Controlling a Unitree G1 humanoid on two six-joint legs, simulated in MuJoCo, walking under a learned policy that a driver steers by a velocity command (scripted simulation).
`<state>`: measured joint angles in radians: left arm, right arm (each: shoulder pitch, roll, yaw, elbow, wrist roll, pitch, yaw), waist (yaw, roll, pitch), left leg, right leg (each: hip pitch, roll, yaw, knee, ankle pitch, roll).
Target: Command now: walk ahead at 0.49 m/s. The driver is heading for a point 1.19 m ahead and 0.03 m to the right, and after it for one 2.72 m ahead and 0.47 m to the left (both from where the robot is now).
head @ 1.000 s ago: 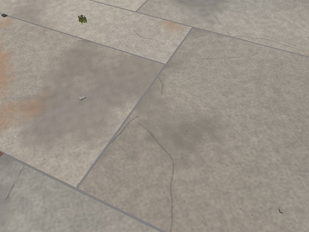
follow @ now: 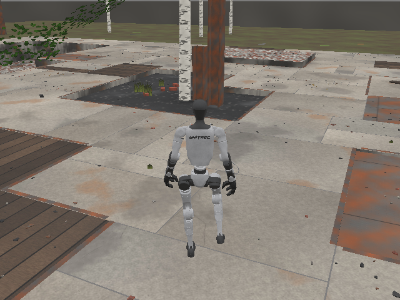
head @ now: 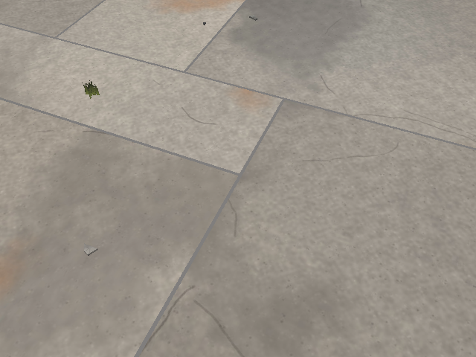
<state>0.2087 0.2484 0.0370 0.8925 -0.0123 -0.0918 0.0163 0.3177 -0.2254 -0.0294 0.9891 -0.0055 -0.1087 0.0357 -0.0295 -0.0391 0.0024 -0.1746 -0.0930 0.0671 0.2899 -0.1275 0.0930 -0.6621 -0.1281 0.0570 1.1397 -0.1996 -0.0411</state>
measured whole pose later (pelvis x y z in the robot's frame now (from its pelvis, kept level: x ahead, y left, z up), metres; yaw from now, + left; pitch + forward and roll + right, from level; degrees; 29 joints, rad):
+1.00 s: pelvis +0.55 -0.01 -0.01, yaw +1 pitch +1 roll +0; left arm 0.30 0.26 0.05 0.96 -0.02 -0.10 0.00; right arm 0.18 -0.24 -0.05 0.91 0.00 -0.10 0.03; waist 0.00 -0.03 0.02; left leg -0.34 -0.03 0.06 0.46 -0.15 0.07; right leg -0.44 -0.06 0.03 1.19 -0.35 -0.05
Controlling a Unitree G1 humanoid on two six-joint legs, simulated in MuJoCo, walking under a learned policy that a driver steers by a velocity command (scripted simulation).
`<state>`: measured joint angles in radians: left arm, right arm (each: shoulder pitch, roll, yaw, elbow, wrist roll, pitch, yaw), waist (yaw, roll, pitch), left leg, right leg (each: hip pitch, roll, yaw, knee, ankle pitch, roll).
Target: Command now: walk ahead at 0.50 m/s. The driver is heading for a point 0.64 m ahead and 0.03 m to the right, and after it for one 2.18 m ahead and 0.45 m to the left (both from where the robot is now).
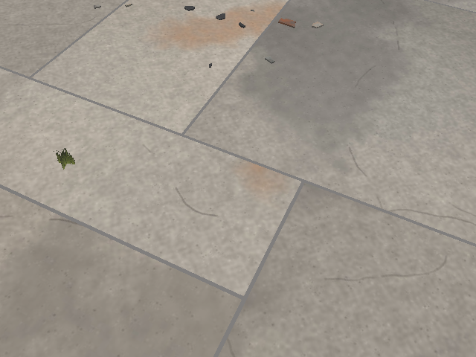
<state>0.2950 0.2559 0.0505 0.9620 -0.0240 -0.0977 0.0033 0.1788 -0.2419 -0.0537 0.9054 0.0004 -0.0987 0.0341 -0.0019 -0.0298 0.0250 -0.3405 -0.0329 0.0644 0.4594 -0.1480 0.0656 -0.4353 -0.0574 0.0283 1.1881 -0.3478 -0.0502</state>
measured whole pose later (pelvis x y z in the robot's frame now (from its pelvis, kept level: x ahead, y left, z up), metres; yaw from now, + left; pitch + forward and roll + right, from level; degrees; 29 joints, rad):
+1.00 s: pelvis +0.56 -0.01 -0.02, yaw +6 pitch +2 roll -1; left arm 0.36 0.26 0.07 1.01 0.00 -0.06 0.02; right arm 0.04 -0.24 -0.06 0.85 0.02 -0.07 0.05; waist 0.03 0.00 0.02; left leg -0.51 0.00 0.05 0.56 -0.09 0.11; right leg 0.06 -0.03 -0.15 0.45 -0.48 0.02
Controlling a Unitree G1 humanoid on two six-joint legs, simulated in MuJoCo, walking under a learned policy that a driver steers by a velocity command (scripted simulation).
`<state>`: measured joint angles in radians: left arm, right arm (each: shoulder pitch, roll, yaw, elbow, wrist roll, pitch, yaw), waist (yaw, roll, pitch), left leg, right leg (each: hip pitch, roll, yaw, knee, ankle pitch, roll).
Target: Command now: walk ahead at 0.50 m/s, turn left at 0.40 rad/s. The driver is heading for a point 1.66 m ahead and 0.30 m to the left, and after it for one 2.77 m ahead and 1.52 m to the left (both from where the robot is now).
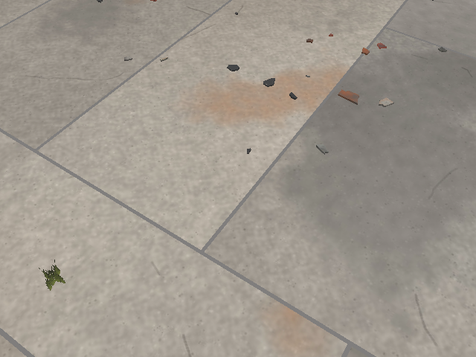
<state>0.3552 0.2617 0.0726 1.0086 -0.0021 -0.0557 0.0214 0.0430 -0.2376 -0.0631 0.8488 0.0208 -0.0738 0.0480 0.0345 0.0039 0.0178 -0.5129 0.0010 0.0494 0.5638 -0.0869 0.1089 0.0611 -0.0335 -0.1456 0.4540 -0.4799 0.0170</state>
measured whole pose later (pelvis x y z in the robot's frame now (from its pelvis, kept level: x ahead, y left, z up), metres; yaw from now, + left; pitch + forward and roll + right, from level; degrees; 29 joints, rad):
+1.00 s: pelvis +0.54 +0.11 +0.01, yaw +20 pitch +3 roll -2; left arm 0.41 0.28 0.06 0.95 -0.02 -0.06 -0.01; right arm 0.01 -0.25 -0.03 0.70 0.01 -0.08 0.03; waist 0.10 0.02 0.01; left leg -0.48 0.03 0.01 0.48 -0.05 0.07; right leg 0.04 0.00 -0.02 0.32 -0.39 0.01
